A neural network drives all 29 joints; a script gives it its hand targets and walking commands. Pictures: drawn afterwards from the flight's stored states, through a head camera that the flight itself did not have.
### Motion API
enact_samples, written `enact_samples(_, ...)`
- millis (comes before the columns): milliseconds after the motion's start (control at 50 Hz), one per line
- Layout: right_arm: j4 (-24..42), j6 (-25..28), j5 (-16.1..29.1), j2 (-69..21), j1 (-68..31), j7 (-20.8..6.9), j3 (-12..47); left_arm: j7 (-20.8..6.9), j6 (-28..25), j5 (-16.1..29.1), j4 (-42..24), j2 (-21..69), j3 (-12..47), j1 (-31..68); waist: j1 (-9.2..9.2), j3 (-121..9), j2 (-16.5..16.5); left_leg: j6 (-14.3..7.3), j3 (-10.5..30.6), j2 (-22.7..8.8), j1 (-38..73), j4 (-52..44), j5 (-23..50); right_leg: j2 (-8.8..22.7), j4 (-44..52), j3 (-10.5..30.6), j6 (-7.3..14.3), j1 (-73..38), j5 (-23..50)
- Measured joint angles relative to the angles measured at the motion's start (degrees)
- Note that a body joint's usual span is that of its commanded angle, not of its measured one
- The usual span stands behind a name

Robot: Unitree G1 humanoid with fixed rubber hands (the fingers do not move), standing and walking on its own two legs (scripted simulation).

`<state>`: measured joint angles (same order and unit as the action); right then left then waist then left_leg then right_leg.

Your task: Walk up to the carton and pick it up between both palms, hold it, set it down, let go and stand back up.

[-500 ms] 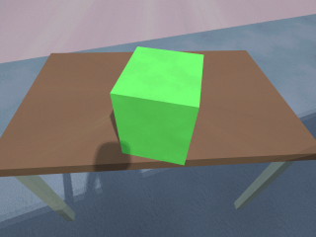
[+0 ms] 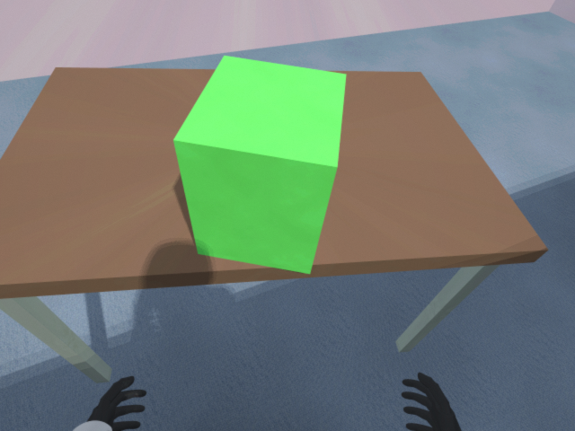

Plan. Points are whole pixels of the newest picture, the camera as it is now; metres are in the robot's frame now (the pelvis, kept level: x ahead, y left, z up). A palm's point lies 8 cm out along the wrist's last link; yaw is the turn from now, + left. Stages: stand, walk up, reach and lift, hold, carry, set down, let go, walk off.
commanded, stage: reach and lift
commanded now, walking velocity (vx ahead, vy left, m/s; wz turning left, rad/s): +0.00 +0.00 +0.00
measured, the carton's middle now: (268, 168) +0.52 +0.02 +0.06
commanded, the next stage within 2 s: none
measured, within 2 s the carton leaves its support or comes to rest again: neither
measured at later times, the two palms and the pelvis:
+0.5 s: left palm (70, 409) +0.17 +0.27 -0.05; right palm (416, 427) +0.14 -0.18 -0.04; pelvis +0.00 +0.03 +0.01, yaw -2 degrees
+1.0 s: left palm (63, 377) +0.20 +0.27 +0.00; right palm (401, 380) +0.19 -0.16 -0.01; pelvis +0.03 +0.02 +0.01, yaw -1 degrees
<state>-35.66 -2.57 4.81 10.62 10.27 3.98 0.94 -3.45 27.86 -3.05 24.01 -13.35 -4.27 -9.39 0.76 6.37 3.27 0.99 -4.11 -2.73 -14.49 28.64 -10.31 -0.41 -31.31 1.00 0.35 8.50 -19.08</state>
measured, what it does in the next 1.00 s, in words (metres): stands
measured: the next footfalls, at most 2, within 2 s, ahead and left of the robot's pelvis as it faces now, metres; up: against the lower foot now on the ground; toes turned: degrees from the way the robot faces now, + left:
none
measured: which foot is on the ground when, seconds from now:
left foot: down 0.00-1.00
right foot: down 0.00-1.00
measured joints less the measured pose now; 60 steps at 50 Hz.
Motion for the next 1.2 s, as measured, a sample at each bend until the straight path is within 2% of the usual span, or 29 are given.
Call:
enact_samples(100, 4.9, -0.7, -3.0, -3.5, 4.0, 0.1, -1.9, 1.1, -4.8, 2.7, 1.9, -2.4, 0.1, -1.3, -1.54, 1.0, -0.2, 0.0, -0.5, -0.2, 0.6, -2.0, 1.6, -0.2, 1.0, 0.3, 0.2, 0.1, 1.2)
enact_samples(200, 8.7, -0.2, -4.0, -7.4, 5.1, 1.1, -1.6, 0.9, -8.8, 5.8, 0.3, -4.6, 1.1, -1.1, -1.44, 1.3, -1.0, -0.2, -0.6, -0.2, 0.3, -2.8, 2.4, -0.1, 2.1, 0.1, 0.0, 0.4, 2.3)
enact_samples(340, 12.3, 0.4, -3.9, -9.5, 6.7, 2.3, -1.0, -0.3, -11.7, 8.3, -1.8, -5.1, 2.5, -1.0, -1.18, 0.2, -1.7, -1.2, -1.7, 0.3, 2.4, -4.9, 2.8, 0.6, 5.6, 0.9, -1.1, -2.0, 3.9)
enact_samples(580, 17.2, 1.6, -1.8, -6.2, 8.9, 0.1, -4.6, 1.6, -17.5, 9.8, -6.0, -3.6, 5.3, -6.0, -2.83, -1.1, -1.2, -2.6, -3.3, 1.4, 5.9, -7.3, 2.1, 1.9, 10.6, 1.9, -2.0, -6.2, 5.2)
enact_samples(700, 19.5, 2.2, -1.0, -6.9, 9.2, 0.2, -4.8, 2.0, -21.2, 11.4, -8.4, -3.9, 6.6, -8.3, -3.52, -1.7, -1.6, -2.6, -3.2, 1.6, 6.2, -8.0, 2.0, 2.2, 11.9, 1.6, -2.3, -6.8, 5.4)
enact_samples(980, 26.9, 3.9, 0.0, -10.3, 12.6, 5.6, -1.2, -1.8, -27.6, 16.5, -13.4, -8.0, 6.5, -9.5, -4.01, -2.7, -3.5, -1.5, -1.7, 1.0, 6.0, -7.0, 0.6, 1.4, 12.5, 0.3, -1.7, -7.7, 4.4)
enact_samples(1200, 32.4, 6.2, 2.9, -10.2, 13.7, 10.3, 2.9, -5.5, -30.3, 18.4, -15.6, -10.3, 4.7, -8.2, -4.58, -2.4, -2.3, -0.6, -0.7, 0.5, 6.8, -5.8, -0.7, 0.8, 11.6, -0.4, -1.0, -8.8, 3.0)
